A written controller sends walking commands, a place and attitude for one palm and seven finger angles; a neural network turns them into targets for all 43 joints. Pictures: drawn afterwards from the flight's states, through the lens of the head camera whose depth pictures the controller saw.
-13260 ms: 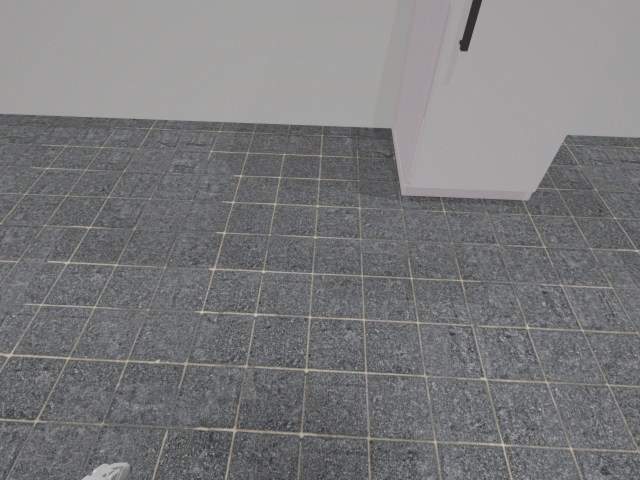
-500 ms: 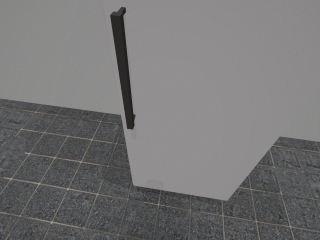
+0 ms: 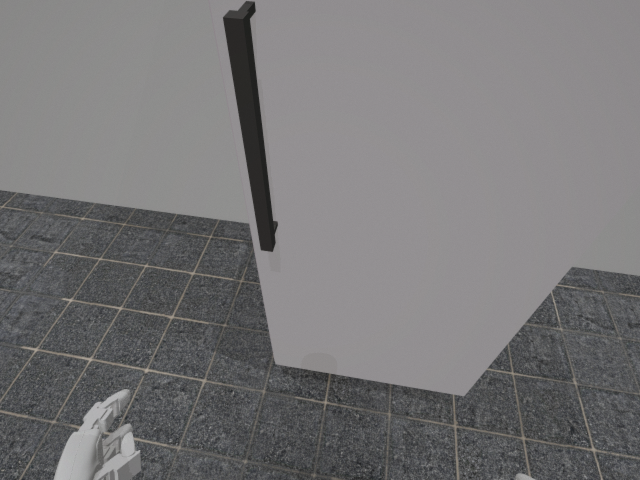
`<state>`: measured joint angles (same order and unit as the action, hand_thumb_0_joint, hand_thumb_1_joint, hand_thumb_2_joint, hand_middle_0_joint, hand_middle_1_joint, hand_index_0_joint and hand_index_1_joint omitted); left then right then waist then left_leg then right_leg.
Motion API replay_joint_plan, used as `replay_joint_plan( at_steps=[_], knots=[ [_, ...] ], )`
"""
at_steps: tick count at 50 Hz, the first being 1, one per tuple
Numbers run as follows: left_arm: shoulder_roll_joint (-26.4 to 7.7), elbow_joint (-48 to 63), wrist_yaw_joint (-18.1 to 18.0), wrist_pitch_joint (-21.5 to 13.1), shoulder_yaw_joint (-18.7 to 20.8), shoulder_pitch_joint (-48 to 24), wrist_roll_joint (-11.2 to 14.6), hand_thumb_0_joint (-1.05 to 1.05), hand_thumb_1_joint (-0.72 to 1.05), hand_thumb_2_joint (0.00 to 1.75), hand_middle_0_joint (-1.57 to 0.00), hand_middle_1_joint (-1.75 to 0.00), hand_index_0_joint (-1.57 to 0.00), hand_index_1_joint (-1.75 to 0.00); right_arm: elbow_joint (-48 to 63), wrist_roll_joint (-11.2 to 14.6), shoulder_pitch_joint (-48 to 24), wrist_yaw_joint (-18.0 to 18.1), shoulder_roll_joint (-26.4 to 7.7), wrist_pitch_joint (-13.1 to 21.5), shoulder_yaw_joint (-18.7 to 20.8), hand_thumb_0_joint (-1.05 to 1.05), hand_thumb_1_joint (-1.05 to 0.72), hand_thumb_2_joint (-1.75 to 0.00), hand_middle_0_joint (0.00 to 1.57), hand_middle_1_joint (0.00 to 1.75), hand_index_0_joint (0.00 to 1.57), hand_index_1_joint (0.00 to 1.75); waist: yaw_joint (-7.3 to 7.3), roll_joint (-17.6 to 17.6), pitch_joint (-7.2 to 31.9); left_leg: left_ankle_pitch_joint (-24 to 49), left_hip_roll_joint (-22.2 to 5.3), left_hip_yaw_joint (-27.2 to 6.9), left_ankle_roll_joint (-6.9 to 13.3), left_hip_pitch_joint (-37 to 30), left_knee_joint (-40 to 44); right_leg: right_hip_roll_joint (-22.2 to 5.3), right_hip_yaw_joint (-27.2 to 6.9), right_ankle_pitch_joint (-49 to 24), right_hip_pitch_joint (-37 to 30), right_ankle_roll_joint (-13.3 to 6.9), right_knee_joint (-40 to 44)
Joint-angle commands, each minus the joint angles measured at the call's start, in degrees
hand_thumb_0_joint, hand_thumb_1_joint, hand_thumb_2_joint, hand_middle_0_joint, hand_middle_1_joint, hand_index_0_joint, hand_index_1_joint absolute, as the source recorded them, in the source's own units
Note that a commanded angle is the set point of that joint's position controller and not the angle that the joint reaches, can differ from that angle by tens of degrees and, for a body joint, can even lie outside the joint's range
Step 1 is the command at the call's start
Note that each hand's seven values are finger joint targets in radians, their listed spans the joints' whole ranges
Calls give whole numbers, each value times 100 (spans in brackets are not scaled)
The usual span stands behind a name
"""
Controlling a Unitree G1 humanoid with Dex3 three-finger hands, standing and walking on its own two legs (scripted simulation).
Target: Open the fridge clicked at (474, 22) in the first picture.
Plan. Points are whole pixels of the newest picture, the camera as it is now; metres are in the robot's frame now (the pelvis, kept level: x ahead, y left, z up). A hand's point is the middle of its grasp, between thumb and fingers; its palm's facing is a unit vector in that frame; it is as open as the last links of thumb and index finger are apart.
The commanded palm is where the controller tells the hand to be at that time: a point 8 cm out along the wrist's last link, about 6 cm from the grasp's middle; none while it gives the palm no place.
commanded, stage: raise the hand to about handle height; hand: left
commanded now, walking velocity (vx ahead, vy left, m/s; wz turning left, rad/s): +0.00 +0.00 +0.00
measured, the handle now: (260, 152) +0.51 +0.13 +0.14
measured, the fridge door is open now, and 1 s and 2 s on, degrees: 0 0 0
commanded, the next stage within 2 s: move the hooked fingers beside the handle in 1.98 s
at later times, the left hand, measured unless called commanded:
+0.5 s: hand (125, 420) +0.18 +0.25 -0.01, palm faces -0.08 -1.00 -0.05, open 9.8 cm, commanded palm +0.15 +0.30 +0.01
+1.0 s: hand (97, 356) +0.23 +0.27 +0.06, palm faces -0.03 -1.00 -0.07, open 12.7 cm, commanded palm +0.20 +0.32 +0.08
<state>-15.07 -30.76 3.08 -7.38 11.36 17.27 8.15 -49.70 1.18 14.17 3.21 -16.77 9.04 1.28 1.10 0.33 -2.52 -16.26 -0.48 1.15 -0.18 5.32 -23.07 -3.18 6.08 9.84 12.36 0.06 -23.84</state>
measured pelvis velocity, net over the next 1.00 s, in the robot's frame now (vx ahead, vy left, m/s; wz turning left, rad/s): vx -0.01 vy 0.02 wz -0.01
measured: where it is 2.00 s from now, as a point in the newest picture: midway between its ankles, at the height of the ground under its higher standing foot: outside the picture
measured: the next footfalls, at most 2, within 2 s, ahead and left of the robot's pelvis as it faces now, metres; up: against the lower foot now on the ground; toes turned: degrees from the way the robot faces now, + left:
none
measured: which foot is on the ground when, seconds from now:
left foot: down 0.00-1.00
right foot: down 0.00-1.00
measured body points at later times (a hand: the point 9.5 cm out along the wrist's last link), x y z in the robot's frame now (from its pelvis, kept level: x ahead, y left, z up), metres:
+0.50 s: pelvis -0.03 +0.01 -0.07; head +0.02 +0.02 +0.38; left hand +0.18 +0.30 +0.00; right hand +0.16 -0.23 -0.12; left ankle -0.04 +0.12 -0.74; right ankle +0.03 -0.12 -0.74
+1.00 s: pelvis -0.01 +0.02 -0.03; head +0.00 +0.03 +0.42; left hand +0.22 +0.33 +0.07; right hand +0.16 -0.22 -0.09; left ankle -0.04 +0.12 -0.74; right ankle +0.03 -0.12 -0.74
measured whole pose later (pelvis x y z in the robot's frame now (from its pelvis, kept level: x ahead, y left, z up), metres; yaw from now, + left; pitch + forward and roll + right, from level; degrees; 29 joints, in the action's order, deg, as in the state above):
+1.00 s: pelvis -0.01 +0.02 -0.03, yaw -1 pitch +4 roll -2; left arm -22.5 -5.2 27.7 -8.8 22.8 11.4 20.8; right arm -32.7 2.9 15.6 5.4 -15.1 17.6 -3.0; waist 1.0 1.3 3.5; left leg -27.0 -1.2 0.7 1.3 23.2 -46.2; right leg -3.2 5.4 16.7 27.9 1.4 -41.1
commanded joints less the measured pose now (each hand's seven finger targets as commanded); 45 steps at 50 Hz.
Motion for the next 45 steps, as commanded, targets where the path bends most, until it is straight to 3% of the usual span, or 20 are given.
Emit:
replay_joint_plan(
  at_steps=[1, 2, 3, 4, 6, 7, 8, 10, 12, 13, 17, 20, 22, 25, 27, 28, 34, 42, 43, 45],
  knots=[
    [-651, 899, 771, -1605, 973, 608, 736, 0, 74, 83, -21, -40, -21, -40, 1457, 3, -507, 5, -690, 807, 387, 0, -90, -90, 20, 30, 20, 30, 78, -1027, 28, 446, 166, -122, -31, 2019, -725, 189, 24, 379, 798, -115, -776],
    [-664, 594, 1132, -1994, 1153, 906, 840, 0, 71, 82, -21, -42, -21, -42, 1573, 19, -520, -58, -674, 882, 393, 0, -90, -90, 20, 30, 20, 30, 228, -711, 70, 317, 237, -51, -74, 2301, -999, 140, -81, 458, 943, -175, -1065],
    [-629, 752, 1521, -2404, 1158, 993, 960, 0, 69, 81, -22, -43, -22, -43, 1702, 28, -518, -124, -658, 926, 374, 0, -90, -90, 20, 30, 20, 30, 295, -673, 447, 158, 261, -14, -88, 2558, -1292, 147, -155, 666, 1129, -184, -1372],
    [-582, 775, 1896, -2755, 1097, 889, 1076, 0, 67, 80, -22, -45, -22, -45, 1867, 42, -643, -160, -671, 1013, 352, 0, -90, -90, 20, 30, 20, 30, 276, -652, 568, -61, 285, 3, -71, 2932, -1659, 114, -304, 850, 1432, -182, -1666],
    [-993, 853, 2579, -3261, 1412, 607, 1290, 0, 62, 78, -22, -48, -22, -48, 2076, 91, -631, -195, -714, 1161, 348, 0, -90, -90, 20, 30, 20, 30, 193, -685, 1049, -241, 278, -5, -29, 3464, -2321, 54, -592, 1104, 1768, -178, -2086],
    [-1213, 918, 2941, -3366, 1591, 488, 1432, 0, 60, 77, -22, -50, -22, -50, 2199, 100, -540, -222, -783, 1228, 335, 0, -90, -90, 20, 30, 20, 30, 205, -388, 1311, -178, 268, -21, -18, 3610, -2601, -2, -796, 1102, 1770, -225, -2274],
    [-1380, 1296, 3307, -3385, 1630, 145, 1624, 0, 57, 76, -22, -51, -22, -51, 2370, 122, -563, -209, -798, 1273, 309, 0, -90, -90, 20, 30, 20, 30, 136, -375, 1681, -405, 259, -4, 23, 3704, -2767, -47, -998, 1539, 1760, -207, -2201],
    [-1611, 1893, 3759, -3080, 1844, -326, 2060, 0, 53, 74, -23, -54, -23, -54, 2652, 196, -561, -102, -782, 1349, 270, 0, -90, -90, 20, 30, 20, 30, 65, -136, 2049, -342, 204, 5, 102, 3743, -3021, -39, -1181, 1604, 1616, -187, -2274],
    [-1881, 2533, 3767, -2712, 2056, -665, 2229, 0, 48, 72, -23, -57, -23, -57, 2662, 152, -475, 8, -810, 1348, 236, 0, -90, -90, 20, 30, 20, 30, 80, 115, 2259, -8, 141, -63, 137, 3671, -3101, 66, -1099, 1123, 1463, -183, -2458],
    [-1716, 2681, 3711, -2527, 1913, -676, 2206, 0, 46, 71, -23, -58, -23, -58, 2649, 158, -456, 38, -740, 1334, 221, 0, -90, -90, 20, 30, 20, 30, 37, 219, 2083, -161, 108, -84, 139, 3590, -3029, 99, -1053, 1291, 1600, -152, -2357],
    [-1714, 3679, 3226, -1962, 1734, -626, 1840, 0, 36, 67, -24, -64, -24, -64, 2614, 82, -323, 115, -696, 1312, 211, 0, -90, -90, 20, 30, 20, 30, -19, 580, 2187, 670, 54, -219, 151, 3250, -2901, 257, -593, 79, 1515, -165, -2685],
    [-1520, 3811, 2940, -1572, 1569, -248, 1620, 0, 29, 64, -24, -69, -24, -69, 2603, 134, -365, 105, -619, 1234, 212, 0, -90, -90, 20, 30, 20, 30, -39, 579, 1947, 550, 64, -277, 120, 3184, -2639, 275, -364, 185, 1639, -103, -2538],
    [-1631, 3819, 2786, -1373, 1676, -215, 1589, 0, 25, 62, -25, -72, -25, -72, 2636, 125, -391, 112, -617, 1212, 167, 0, -90, -90, 20, 30, 20, 30, 18, 667, 1801, 480, 63, -318, 74, 3129, -2484, 309, -254, 335, 1608, -141, -2487],
    [-1553, 3795, 2592, -1172, 1613, -162, 1565, 0, 18, 59, -25, -76, -25, -76, 2713, 162, -405, 119, -600, 1162, 102, 0, -90, -90, 20, 30, 20, 30, -18, 510, 1629, -20, 70, -330, 53, 3119, -2231, 280, -195, 857, 1671, -88, -2233],
    [-1736, 3529, 2519, -1095, 1843, -200, 1616, 0, 13, 57, -25, -80, -25, -80, 2730, 150, -401, 145, -632, 1143, 70, 0, -90, -90, 20, 30, 20, 30, 34, 235, 1435, -173, 73, -334, 36, 3223, -2141, 291, -227, 1122, 1533, -113, -2073],
    [-1695, 3586, 2531, -1086, 1773, -286, 1604, 0, 11, 56, -26, -81, -26, -81, 2760, 159, -361, 145, -645, 1118, 41, 0, -90, -90, 20, 30, 20, 30, 13, 217, 1548, -197, 70, -314, 43, 3146, -2064, 280, -229, 1139, 1467, -97, -2016],
    [-1636, 3814, 2571, -1026, 1532, -681, 1572, 0, -3, 50, -27, -90, -27, -90, 2749, 172, -293, 167, -656, 1222, -9, 0, -90, -90, 20, 30, 20, 30, -28, 484, 1614, 62, 46, -369, 43, 2664, -1791, 293, -163, 723, 1252, -111, -1869],
    [-2022, 3867, 2417, -730, 1838, -1080, 1472, 0, -22, 42, -28, -102, -28, -102, 2640, 169, -264, 228, -668, 1253, -59, 0, -90, -90, 20, 30, 20, 30, 66, 558, 1425, 544, 26, -403, 5, 2275, -1442, 306, -85, 246, 778, -147, -1610],
    [-1952, 3915, 2426, -697, 1753, -1159, 1470, 0, -24, 41, -28, -103, -28, -103, 2637, 186, -262, 227, -642, 1241, -75, 0, -90, -90, 20, 30, 20, 30, 42, 721, 1470, 658, 24, -385, -7, 2136, -1382, 304, -96, 134, 730, -145, -1560],
    [-1977, 3853, 2407, -603, 1776, -1196, 1438, 0, -29, 39, -29, -107, -29, -107, 2610, 194, -249, 242, -642, 1234, -73, 0, -90, -90, 20, 30, 20, 30, 29, 637, 1466, 760, 6, -390, -12, 2048, -1327, 297, -71, 7, 665, -124, -1498]
  ],
)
